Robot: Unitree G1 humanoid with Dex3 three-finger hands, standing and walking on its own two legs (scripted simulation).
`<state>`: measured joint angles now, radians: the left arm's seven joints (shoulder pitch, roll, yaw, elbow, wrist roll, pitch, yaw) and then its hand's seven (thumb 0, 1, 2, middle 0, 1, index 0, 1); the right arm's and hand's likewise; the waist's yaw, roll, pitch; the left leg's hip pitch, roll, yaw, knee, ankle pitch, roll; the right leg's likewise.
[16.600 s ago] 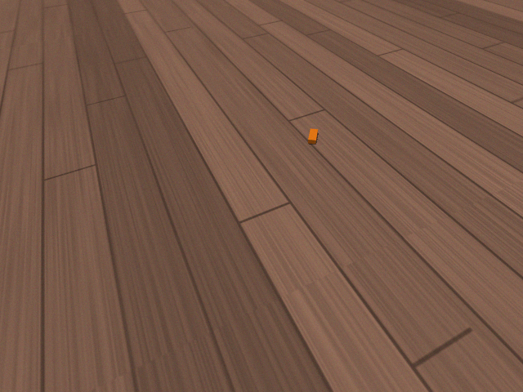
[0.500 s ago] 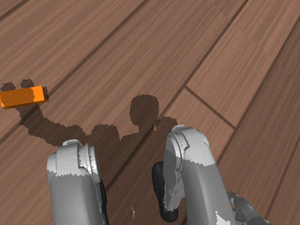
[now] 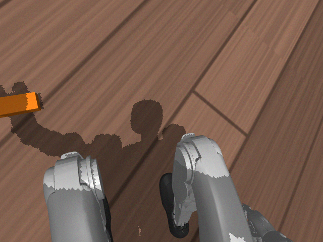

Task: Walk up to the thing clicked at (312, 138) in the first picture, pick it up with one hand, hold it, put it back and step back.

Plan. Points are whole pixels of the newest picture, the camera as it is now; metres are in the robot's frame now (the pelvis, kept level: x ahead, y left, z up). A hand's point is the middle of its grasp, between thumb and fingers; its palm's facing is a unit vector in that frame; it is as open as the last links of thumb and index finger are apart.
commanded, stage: rise first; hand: left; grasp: from above
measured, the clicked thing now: (14, 105) +0.46 +0.37 -0.30
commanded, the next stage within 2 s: approach in 1.14 s
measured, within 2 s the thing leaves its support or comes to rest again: neither
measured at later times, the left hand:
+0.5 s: hand out of the picture +0.41 +0.40 -0.17, palm faces -0.44 -0.13 -0.89, open 12.3 cm
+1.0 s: hand out of the picture +0.41 +0.40 -0.17, palm faces -0.44 -0.13 -0.89, open 12.0 cm
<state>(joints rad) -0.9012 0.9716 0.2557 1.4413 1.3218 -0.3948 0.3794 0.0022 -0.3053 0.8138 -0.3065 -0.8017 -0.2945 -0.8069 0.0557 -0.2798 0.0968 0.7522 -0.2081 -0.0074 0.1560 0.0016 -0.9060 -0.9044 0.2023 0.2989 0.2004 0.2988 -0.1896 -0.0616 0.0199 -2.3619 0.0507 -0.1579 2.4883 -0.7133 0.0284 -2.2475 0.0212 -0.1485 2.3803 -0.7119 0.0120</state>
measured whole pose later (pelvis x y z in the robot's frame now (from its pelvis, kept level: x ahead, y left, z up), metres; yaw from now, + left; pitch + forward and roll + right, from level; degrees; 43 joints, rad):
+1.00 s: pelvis -0.01 +0.00 +0.00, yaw +0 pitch +31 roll -11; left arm -0.92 0.99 0.23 1.47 1.32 -0.38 0.36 0.00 -0.18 0.71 -0.41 -0.71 -0.41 -0.71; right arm 0.08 -0.29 0.13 0.74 -0.19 -0.03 0.17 0.00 -0.91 -0.90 0.20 0.30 0.20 0.30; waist -0.21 -0.07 0.03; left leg -2.36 0.05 -0.17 2.49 -0.69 0.03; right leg -2.24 0.02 -0.16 2.38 -0.69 0.02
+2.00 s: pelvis -0.01 +0.00 +0.00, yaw +0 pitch +31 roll -10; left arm -1.00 1.01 0.14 1.50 1.21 -0.27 0.26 0.00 -0.40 0.86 -0.18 -0.96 -0.20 -0.93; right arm 0.13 -0.31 0.19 0.68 -0.16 -0.05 0.14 0.00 -0.89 -0.89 0.20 0.30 0.20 0.30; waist -0.27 -0.06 0.07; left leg -2.35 0.05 -0.16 2.47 -0.67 0.02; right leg -2.25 0.03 -0.15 2.36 -0.66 0.01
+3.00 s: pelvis +0.00 +0.00 -0.01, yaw -4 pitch +28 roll -14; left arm -1.02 1.14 0.18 1.69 1.30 -0.33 0.51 0.00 -0.52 0.95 -0.07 -1.01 -0.07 -1.00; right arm 0.06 -0.34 0.31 0.64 -0.26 -0.15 0.19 0.00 -0.90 -0.90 0.20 0.30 0.20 0.30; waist -0.34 -0.16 0.17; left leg -2.36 0.05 -0.24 2.56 -0.73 0.02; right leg -2.23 0.05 -0.21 2.40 -0.69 0.02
